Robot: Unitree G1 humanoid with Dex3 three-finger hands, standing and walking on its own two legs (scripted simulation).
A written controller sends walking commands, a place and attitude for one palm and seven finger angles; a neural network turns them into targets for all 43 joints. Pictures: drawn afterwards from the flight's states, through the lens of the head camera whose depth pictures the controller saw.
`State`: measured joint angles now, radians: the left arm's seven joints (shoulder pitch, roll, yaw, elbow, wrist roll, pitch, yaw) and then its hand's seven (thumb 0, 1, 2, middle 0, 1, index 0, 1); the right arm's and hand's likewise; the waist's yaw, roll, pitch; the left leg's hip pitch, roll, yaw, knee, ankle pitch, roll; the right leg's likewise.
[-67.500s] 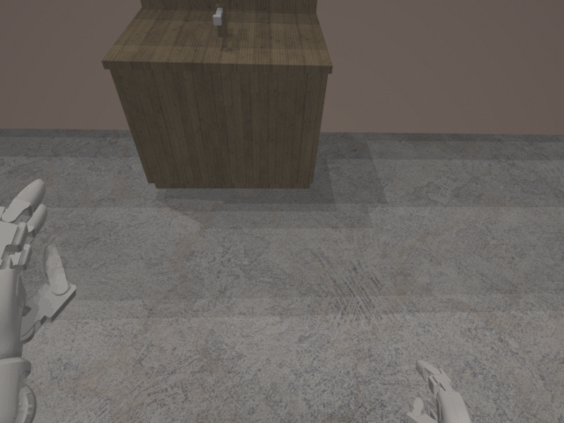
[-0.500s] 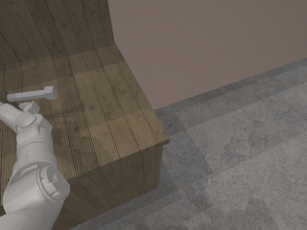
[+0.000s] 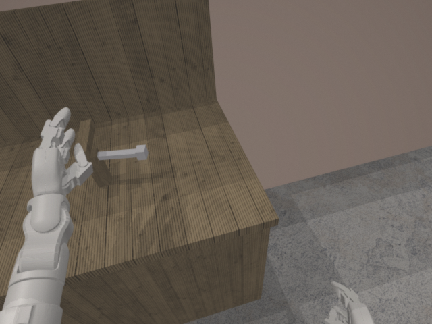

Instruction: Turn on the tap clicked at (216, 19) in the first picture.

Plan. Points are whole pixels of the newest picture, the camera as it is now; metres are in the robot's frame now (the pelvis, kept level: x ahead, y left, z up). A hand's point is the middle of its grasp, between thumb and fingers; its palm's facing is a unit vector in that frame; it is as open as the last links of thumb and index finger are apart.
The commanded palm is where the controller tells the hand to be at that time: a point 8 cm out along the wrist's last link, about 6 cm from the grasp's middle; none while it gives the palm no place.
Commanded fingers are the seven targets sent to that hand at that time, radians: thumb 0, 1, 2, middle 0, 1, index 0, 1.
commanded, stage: draw the hand back beside the body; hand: left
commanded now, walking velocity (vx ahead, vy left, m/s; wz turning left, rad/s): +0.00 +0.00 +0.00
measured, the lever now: (141, 152) +0.52 +0.24 +0.03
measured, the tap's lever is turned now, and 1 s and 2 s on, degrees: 77 77 77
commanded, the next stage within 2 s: step back with the hand held close in 0.78 s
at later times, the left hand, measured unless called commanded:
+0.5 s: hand (58, 243) +0.19 +0.24 +0.15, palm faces +0.37 -0.85 -0.36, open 7.4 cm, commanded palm +0.14 +0.28 +0.17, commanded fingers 0.00 0.90 0.90 -0.20 -0.30 -0.20 -0.30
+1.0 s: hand (52, 238) +0.19 +0.24 +0.17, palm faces +0.41 -0.82 -0.40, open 7.4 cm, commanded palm +0.15 +0.28 +0.17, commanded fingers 0.00 0.90 0.90 -0.20 -0.30 -0.20 -0.30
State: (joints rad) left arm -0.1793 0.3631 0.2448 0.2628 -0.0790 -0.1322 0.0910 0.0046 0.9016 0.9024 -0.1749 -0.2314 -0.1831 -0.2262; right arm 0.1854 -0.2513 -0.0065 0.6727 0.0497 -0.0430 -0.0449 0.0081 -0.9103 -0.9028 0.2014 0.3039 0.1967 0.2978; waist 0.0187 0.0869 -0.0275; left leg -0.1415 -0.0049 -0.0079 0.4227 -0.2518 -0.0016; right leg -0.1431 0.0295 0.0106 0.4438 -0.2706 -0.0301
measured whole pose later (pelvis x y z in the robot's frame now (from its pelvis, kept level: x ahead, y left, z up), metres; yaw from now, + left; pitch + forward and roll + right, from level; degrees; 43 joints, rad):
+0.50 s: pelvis -0.01 +0.00 +0.00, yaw +0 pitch -5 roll +0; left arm 0.40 0.30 0.25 -0.28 -0.07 -0.13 0.08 0.01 0.90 0.90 -0.20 -0.30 -0.21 -0.29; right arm 0.18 -0.21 0.01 0.66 0.00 -0.06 -0.06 0.01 -0.91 -0.90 0.20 0.30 0.20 0.30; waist 0.04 0.09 0.03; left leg -0.06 0.00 -0.01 0.36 -0.21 0.00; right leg -0.06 0.03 0.01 0.36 -0.22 -0.03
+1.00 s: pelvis -0.01 +0.00 +0.00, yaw +1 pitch -3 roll -1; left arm 0.41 0.32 0.30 -0.32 -0.06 -0.18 0.10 0.01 0.89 0.90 -0.21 -0.30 -0.22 -0.30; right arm 0.18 -0.23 -0.01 0.65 0.00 -0.08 -0.08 0.01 -0.91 -0.90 0.20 0.30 0.20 0.30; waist 0.04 0.10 0.01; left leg -0.14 0.01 -0.03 0.43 -0.24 -0.01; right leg -0.10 0.05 -0.01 0.39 -0.23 -0.04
